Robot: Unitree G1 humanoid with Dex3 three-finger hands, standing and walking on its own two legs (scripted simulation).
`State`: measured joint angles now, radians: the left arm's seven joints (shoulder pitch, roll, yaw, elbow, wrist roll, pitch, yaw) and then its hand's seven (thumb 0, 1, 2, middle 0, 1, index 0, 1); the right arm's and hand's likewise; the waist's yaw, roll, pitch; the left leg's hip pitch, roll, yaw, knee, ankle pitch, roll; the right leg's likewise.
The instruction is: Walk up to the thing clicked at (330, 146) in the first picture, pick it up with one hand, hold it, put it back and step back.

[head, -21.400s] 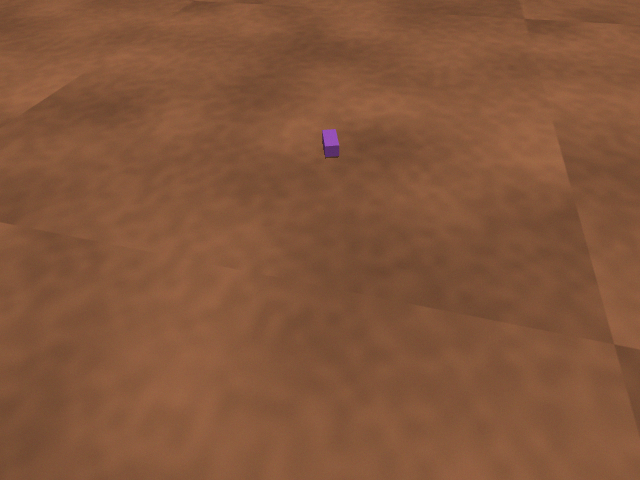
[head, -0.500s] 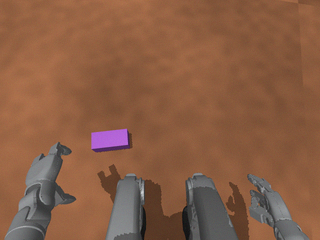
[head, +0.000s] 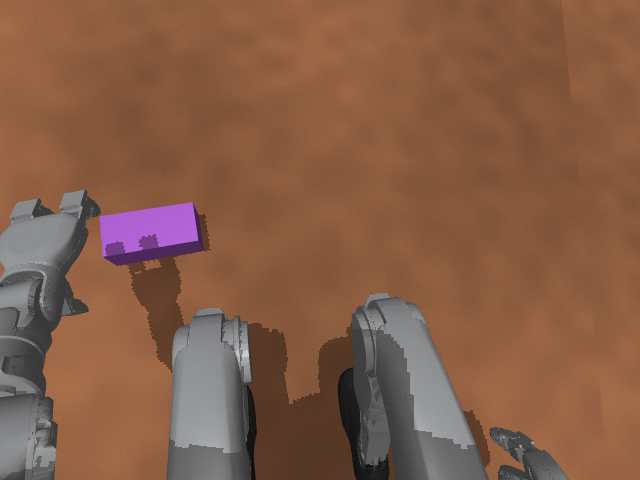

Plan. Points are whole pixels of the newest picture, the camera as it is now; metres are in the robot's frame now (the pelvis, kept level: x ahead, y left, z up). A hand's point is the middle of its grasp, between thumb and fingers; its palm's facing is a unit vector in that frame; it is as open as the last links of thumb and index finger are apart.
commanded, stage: rise first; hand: left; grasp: from above
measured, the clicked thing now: (154, 234) +0.51 +0.28 -0.36
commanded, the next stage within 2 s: none
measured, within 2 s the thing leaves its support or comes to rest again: neither
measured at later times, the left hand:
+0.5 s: hand (96, 249) +0.44 +0.31 -0.21, palm faces -0.43 -0.09 -0.90, open 14.1 cm
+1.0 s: hand (108, 244) +0.45 +0.31 -0.23, palm faces -0.44 -0.10 -0.89, open 14.1 cm
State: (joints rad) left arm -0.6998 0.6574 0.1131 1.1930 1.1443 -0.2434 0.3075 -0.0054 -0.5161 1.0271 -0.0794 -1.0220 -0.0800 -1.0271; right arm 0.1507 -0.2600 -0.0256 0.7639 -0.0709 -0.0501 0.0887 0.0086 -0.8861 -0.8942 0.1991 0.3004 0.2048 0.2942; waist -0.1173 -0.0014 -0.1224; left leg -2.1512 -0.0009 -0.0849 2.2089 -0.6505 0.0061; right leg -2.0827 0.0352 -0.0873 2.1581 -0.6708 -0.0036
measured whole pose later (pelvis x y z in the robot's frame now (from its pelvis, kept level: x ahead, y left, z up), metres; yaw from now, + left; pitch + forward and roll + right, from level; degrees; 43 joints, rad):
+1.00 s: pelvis +0.01 +0.00 -0.05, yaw -3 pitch +34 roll -8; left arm -0.87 0.75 0.15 1.39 1.23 -0.23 0.41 0.00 -0.53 1.01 -0.09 -1.02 -0.09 -1.02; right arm 0.12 -0.26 0.06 0.75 -0.14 -0.05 0.14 0.00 -0.90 -0.90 0.20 0.30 0.20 0.29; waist -0.19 -0.03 -0.04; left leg -2.31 0.01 -0.12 2.40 -0.71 0.01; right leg -2.23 0.05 -0.12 2.32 -0.71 0.00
